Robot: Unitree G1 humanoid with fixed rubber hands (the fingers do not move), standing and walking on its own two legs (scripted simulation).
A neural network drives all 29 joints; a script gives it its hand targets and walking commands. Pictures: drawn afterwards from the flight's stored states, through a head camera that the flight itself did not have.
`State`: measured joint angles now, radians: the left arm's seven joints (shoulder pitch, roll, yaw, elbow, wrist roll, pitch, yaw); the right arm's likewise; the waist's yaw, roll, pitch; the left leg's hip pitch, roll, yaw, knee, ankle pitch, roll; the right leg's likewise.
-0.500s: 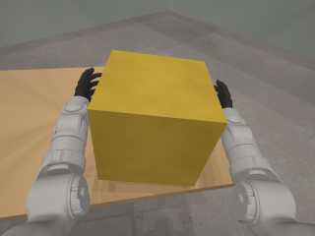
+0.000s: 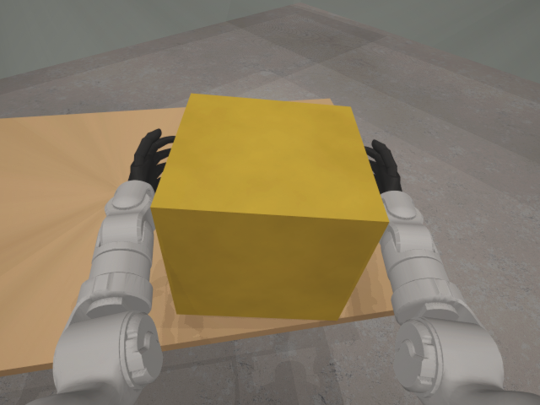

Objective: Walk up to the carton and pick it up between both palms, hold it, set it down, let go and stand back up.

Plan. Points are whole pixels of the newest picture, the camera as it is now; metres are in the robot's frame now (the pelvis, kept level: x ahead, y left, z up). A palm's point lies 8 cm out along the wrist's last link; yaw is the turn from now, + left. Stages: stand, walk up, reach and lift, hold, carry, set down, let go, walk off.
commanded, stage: set down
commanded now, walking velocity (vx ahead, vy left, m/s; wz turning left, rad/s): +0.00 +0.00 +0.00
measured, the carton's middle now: (265, 208) +0.42 +0.04 +0.07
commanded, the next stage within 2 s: none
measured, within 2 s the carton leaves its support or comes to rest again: rests again in 0.16 s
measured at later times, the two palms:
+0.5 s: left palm (141, 189) +0.40 +0.22 +0.13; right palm (382, 194) +0.41 -0.14 +0.13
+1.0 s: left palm (139, 196) +0.40 +0.23 +0.12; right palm (379, 193) +0.41 -0.13 +0.13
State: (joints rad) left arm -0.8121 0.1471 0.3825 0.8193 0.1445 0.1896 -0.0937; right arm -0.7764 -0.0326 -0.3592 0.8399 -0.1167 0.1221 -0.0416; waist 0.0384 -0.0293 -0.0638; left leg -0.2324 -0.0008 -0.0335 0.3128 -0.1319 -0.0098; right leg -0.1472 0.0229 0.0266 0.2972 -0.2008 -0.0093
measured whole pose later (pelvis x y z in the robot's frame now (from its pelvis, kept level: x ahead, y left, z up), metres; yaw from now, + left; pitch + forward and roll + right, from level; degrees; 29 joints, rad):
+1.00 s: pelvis +0.00 +0.01 +0.00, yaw +0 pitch +2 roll +0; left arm -0.77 0.10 0.46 0.77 0.26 0.17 -0.13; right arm -0.79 0.03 -0.55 0.83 -0.29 0.02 0.08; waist 0.03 -0.05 -0.02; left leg -0.21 -0.01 0.00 0.29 -0.11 0.01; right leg -0.13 0.00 0.00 0.27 -0.18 0.01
